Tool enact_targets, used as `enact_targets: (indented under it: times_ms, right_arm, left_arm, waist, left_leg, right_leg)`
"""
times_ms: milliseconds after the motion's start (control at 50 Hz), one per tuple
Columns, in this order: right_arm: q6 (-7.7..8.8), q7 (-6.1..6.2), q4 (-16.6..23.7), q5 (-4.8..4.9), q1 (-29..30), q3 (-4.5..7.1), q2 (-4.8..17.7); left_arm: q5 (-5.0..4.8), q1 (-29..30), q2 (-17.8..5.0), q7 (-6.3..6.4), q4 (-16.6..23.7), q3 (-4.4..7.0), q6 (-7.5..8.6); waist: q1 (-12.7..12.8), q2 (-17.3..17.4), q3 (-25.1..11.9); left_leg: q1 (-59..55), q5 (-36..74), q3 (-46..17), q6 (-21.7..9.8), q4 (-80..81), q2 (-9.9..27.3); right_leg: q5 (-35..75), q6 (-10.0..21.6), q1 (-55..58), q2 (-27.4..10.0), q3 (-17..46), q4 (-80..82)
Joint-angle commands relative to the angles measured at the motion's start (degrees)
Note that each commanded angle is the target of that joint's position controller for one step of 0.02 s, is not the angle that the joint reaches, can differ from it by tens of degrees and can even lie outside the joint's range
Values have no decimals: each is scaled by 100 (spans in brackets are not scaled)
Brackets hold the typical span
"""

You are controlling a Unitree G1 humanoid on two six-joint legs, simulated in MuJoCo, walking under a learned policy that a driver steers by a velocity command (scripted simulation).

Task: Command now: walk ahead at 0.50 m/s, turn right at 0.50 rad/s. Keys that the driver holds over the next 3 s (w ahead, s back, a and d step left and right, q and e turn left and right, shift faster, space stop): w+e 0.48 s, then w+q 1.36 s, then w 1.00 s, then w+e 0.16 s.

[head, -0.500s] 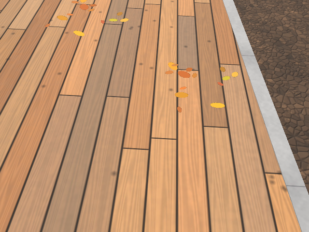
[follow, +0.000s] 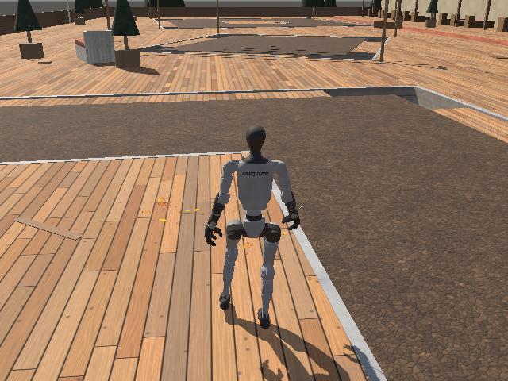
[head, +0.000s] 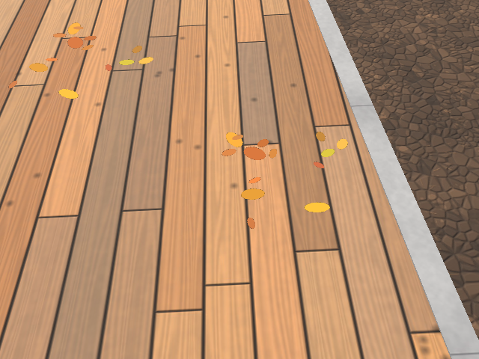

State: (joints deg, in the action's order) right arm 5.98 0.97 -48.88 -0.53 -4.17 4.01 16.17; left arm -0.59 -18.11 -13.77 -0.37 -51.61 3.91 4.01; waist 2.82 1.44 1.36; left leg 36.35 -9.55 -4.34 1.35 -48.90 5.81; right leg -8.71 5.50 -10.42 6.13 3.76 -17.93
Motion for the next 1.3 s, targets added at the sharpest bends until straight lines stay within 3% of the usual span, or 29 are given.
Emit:
enact_targets:
  times_ms: [20, 140, 200, 220, 240, 260, 280, 300, 320, 340, 400, 520, 640, 680, 720, 740, 760, 780, 800, 840, 880, 940, 1020, 1160, 1200, 1240, 1260, 1280, 1300]
  right_arm:
    - [35, -19, 408, 3, 403, 51, 287]
    - [141, -151, 740, 112, 1020, 38, 463]
    - [237, -169, 628, 117, 384, 129, 709]
    - [269, -138, 490, 38, -313, 217, 915]
    - [257, -94, 388, -14, -1298, 307, 1282]
    - [149, -132, 192, -26, -1623, 392, 1604]
    - [121, -157, 355, 69, -1387, 246, 974]
    - [94, -142, 441, 82, -1108, 157, 640]
    - [66, -145, 474, 27, -811, 117, 579]
    - [42, -145, 441, -3, -638, 86, 462]
    - [81, -136, 339, -12, -593, 92, 452]
    - [71, -117, 112, 29, -900, 177, 727]
    - [-114, -162, -197, 246, -1533, 203, 1060]
    - [-176, -141, -261, 268, -1533, 223, 1170]
    - [-193, -116, -272, 270, -1455, 151, 1038]
    - [-153, -123, -93, 89, -1443, -8, 639]
    - [-47, -155, -14, 116, -2151, -195, -16]
    - [3, -166, -101, 293, -1802, -17, 657]
    - [6, -166, 77, 375, -1353, 54, 833]
    - [-88, -107, 79, 248, -1121, 85, 722]
    - [-274, -101, 25, 257, -1364, 79, 468]
    - [-416, -93, 180, 223, -1143, 70, 300]
    - [-403, -213, 390, 178, -590, 26, 209]
    - [-406, -442, 935, 164, 440, -16, 281]
    - [-424, -458, 977, 175, 139, 86, 467]
    - [-442, -380, 613, 221, -1396, 405, 997]
    - [-505, -246, 470, 231, -2107, 609, 1629]
    - [-440, -258, 678, 219, -1673, 612, 2023]
    - [-355, -324, 780, 175, -1810, 451, 1521]
  left_arm:
    - [-32, 109, -1048, 119, 431, 238, 56]
    - [-97, -333, -1002, 157, 336, 251, -52]
    - [-59, -201, -984, 189, 454, 259, -116]
    - [-25, -115, -782, 169, 556, 186, -104]
    - [78, -164, -478, 156, 700, 76, -89]
    - [-126, -992, -223, 133, 870, -2, -16]
    - [-190, -874, -875, 156, 717, 109, -18]
    - [-161, -281, -1138, 153, 811, 185, -47]
    - [-120, -34, -1057, 166, 861, 194, -79]
    - [-64, 122, -977, 154, 927, 212, -92]
    - [-130, 130, -640, 76, 1070, 187, -191]
    - [-51, 783, -399, -11, 1391, 68, -177]
    - [-49, 1928, -455, -179, 1763, -21, -12]
    - [-63, 1737, -675, -197, 1753, 54, 31]
    - [6, 377, -1135, -120, 1346, 302, 49]
    - [109, -679, -1621, -18, 1178, 448, 18]
    - [157, -740, -1965, 2, 1152, 464, -21]
    - [145, -717, -1395, -13, 1180, 334, -20]
    - [87, -375, -1147, -7, 1149, 241, 8]
    - [73, 335, -731, -42, 1129, 126, 69]
    - [126, 666, -581, -58, 1073, 120, 171]
    - [160, 718, -702, 5, 920, 187, 266]
    - [158, 569, -880, 103, 756, 250, 247]
    - [-42, 104, -1236, 156, 498, 386, 35]
    - [-88, 192, -1416, 176, 516, 427, -55]
    - [-123, 302, -1394, 191, 561, 386, -141]
    - [77, 160, -1032, 204, 693, 249, -87]
    - [130, -132, -394, 165, 1019, 53, 109]
    - [-99, 483, -926, 82, 1095, 123, 331]
  waist:
    - [-65, -503, -9]
    - [124, -621, -25]
    - [-279, -823, -262]
    - [-608, -729, -777]
    - [-956, -11, -1646]
    - [-506, 2104, -2189]
    - [-624, 1276, -1679]
    - [-745, 671, -970]
    - [-620, 240, -585]
    - [-525, 239, -299]
    - [-356, 496, -155]
    - [-470, 141, -43]
    - [-693, 233, 309]
    - [-444, 414, 154]
    - [316, 379, -726]
    - [697, -269, -1680]
    - [259, -1720, -2526]
    - [508, -1100, -2308]
    - [416, -1047, -1358]
    - [35, -824, -567]
    - [-284, -864, -332]
    - [-411, -574, -57]
    - [-286, -472, 145]
    - [12, -393, 434]
    - [-249, -576, 97]
    - [-1088, -463, -754]
    - [-1218, 487, -1210]
    - [-523, 1552, -1828]
    - [-965, 641, -2050]
  left_leg:
    - [-377, 1137, 131, 120, 1144, -248]
    - [-828, 1259, -13, 54, 2206, -502]
    - [-1735, 679, 81, -182, 2528, -546]
    - [-2868, 645, -82, -415, 2439, -266]
    - [-4424, 408, -1069, -747, 2281, 765]
    - [-5921, -859, -3734, -1596, 2914, 1905]
    - [-5576, -1852, -3802, -1435, 3118, 1809]
    - [-4840, -1638, -2822, -1174, 3189, 1550]
    - [-4113, -910, -2134, -1062, 3311, 1312]
    - [-3616, -375, -1663, -1054, 3451, 1126]
    - [-3049, 279, -735, -1099, 3859, 913]
    - [-3079, 1348, 353, -1200, 4115, 792]
    - [-3512, 1589, 256, -1190, 3843, 930]
    - [-3701, 2101, 135, -1068, 3451, 1036]
    - [-3146, 3059, 488, -743, 1882, 603]
    - [-1861, 1323, 735, -457, 56, 244]
    - [25, -2423, 447, -184, -1768, -613]
    - [525, -2489, -192, -203, -2433, -396]
    - [921, -2034, -73, -256, -2531, -158]
    - [540, -1175, 4, -230, -2065, 196]
    - [-28, -765, -60, -194, -1865, 330]
    - [198, -258, -138, -109, -1483, 352]
    - [262, 906, 19, -105, -201, 262]
    - [290, 487, 652, -482, 1061, 3]
    - [-388, -116, 1015, -705, 1077, -382]
    - [-2603, 75, 1205, -1070, 1525, -972]
    - [-4206, 305, -406, -1448, 1684, -26]
    - [-5605, -1006, -3925, -2605, 2784, 1185]
    - [-5705, -1312, -4275, -2453, 3378, 1341]
  right_leg:
    - [539, 776, -471, -1222, 1062, 768]
    - [252, 585, 133, -1401, 1592, 122]
    - [712, 426, 319, -1363, 1877, -597]
    - [925, 261, 8, -1052, 1666, -1435]
    - [-141, 19, -820, -598, 1060, -3108]
    - [-2638, -269, -2805, -17, 499, -4743]
    - [-2459, -312, -3414, -535, 707, -5440]
    - [-1909, -333, -3546, -715, 573, -5534]
    - [-1478, -381, -3317, -927, 415, -5431]
    - [-1205, -400, -3210, -1078, 399, -5173]
    - [-885, -436, -2901, -1345, 235, -4811]
    - [460, -502, -2913, -1314, 107, -3187]
    - [499, -407, -2458, -1002, -429, -1566]
    - [193, -293, -1918, -848, -444, -1217]
    - [534, -17, 344, -664, -565, -942]
    - [907, 366, 2193, -1860, 630, -1261]
    - [122, 1198, 3606, -3215, 3097, -644]
    - [-544, 1126, 3185, -3071, 3253, -246]
    - [-482, 878, 2488, -2850, 2333, -110]
    - [-93, 629, 1086, -2394, 1223, 331]
    - [183, 556, 340, -2250, 604, 772]
    - [790, 589, 135, -2272, -76, 1062]
    - [983, 440, 285, -2101, -922, 1148]
    - [1693, 219, 1367, -2401, -1507, 673]
    - [3646, 89, 1565, -2391, -1660, -137]
    - [4330, -234, 952, -2025, -1926, -2313]
    - [1806, -565, -601, -1704, -1951, -4250]
    - [-2490, -892, -2833, -375, -912, -6107]
    - [-2410, -730, -3426, -582, 164, -6387]
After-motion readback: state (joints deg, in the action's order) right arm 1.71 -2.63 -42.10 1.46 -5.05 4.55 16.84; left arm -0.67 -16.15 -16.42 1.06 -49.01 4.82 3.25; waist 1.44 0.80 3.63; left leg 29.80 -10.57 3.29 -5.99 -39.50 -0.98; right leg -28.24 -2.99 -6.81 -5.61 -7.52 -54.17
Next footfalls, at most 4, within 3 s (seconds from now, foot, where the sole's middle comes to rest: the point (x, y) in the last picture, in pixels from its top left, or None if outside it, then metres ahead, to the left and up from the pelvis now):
0.22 left None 0.32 0.15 -0.78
0.74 right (341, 352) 0.51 -0.20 -0.78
1.24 left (262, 247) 0.83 0.02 -0.78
1.74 right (307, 173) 1.14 -0.13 -0.78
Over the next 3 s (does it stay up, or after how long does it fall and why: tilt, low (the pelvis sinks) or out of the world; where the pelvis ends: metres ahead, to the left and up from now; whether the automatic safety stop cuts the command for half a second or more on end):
stays up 1.58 0.19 0.00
